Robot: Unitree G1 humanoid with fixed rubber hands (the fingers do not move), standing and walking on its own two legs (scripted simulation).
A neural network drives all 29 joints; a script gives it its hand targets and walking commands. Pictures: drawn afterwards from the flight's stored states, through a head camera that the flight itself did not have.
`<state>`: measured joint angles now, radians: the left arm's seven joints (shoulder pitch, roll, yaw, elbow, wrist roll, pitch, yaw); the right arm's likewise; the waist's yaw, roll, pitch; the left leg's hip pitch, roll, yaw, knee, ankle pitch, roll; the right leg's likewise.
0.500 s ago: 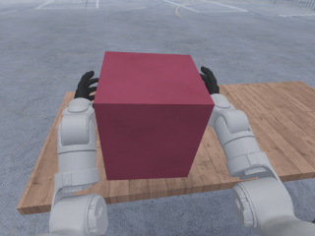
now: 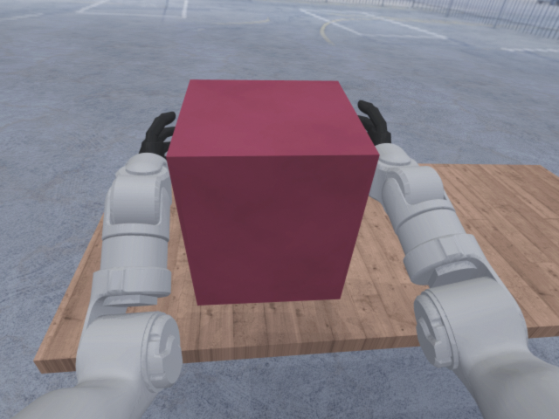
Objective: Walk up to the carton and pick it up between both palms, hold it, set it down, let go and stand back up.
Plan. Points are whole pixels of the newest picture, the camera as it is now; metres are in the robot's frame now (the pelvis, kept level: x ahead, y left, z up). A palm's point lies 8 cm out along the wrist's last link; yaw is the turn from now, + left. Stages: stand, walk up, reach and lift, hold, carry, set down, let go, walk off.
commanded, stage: hold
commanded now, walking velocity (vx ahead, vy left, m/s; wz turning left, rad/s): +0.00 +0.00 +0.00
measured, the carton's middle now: (267, 193) +0.37 +0.00 +0.21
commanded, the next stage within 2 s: none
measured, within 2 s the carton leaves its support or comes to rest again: neither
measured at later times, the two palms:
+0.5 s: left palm (158, 164) +0.34 +0.14 +0.26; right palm (396, 154) +0.34 -0.16 +0.29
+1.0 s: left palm (148, 159) +0.37 +0.16 +0.26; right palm (377, 145) +0.36 -0.14 +0.29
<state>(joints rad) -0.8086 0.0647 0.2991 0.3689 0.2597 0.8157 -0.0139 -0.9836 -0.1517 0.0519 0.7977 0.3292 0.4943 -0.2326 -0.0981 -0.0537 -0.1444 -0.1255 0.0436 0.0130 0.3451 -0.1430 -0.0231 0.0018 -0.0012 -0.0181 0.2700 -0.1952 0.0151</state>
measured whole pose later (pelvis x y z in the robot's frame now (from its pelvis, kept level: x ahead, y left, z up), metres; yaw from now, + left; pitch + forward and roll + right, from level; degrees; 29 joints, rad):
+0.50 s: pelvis -0.02 -0.01 +0.00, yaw -1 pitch -5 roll -1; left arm -0.82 0.04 0.33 0.26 0.27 0.91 -0.01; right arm -0.99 -0.14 0.01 0.69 0.32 0.59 -0.24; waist -0.10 -0.04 -0.13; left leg -0.13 0.06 0.02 0.34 -0.12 -0.03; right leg -0.03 0.02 -0.01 0.30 -0.18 0.00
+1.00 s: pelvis +0.01 +0.00 +0.00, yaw +0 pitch -4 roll -1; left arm -0.76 0.06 0.30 0.26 0.23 0.87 -0.01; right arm -0.95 -0.18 0.11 0.66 0.42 0.60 -0.29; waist -0.11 -0.04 -0.18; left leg -0.12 0.04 0.01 0.37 -0.17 -0.02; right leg 0.03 0.00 -0.02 0.25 -0.20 0.02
